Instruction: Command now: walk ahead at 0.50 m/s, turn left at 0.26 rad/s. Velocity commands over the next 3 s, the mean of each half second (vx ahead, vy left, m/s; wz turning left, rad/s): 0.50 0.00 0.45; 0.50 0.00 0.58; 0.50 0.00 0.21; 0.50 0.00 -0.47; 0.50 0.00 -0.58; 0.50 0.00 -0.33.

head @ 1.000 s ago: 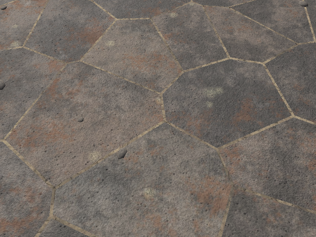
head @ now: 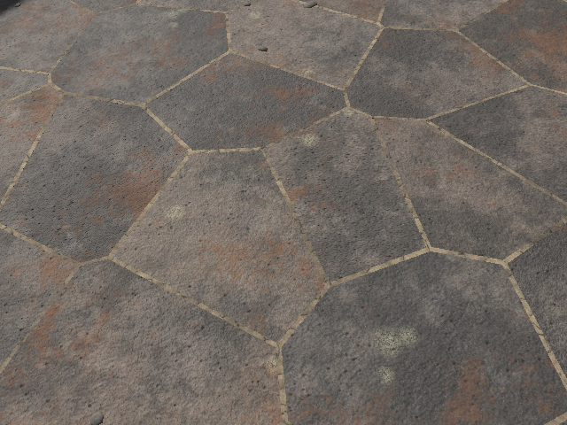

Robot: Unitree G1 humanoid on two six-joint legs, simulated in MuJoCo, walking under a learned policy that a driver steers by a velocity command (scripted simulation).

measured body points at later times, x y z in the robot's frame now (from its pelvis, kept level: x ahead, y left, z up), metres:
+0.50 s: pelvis +0.27 +0.05 +0.00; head +0.29 +0.08 +0.45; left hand +0.40 +0.33 -0.11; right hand +0.30 -0.21 -0.12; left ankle +0.20 +0.09 -0.74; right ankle +0.46 -0.09 -0.68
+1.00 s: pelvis +0.53 +0.09 +0.01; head +0.56 +0.09 +0.45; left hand +0.41 +0.34 -0.12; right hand +0.80 -0.06 -0.11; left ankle +0.53 +0.25 -0.66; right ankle +0.55 -0.01 -0.74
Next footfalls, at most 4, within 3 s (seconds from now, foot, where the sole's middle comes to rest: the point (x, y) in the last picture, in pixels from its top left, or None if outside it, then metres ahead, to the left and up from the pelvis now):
0.12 left None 0.23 0.09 -0.78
0.68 right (311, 381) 0.58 0.01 -0.78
1.22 left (182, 338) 0.68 0.34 -0.78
1.80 right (185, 236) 1.01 0.38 -0.78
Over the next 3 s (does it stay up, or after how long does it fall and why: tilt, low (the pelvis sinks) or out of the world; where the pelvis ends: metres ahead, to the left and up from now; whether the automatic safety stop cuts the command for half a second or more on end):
stays up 1.46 0.47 0.00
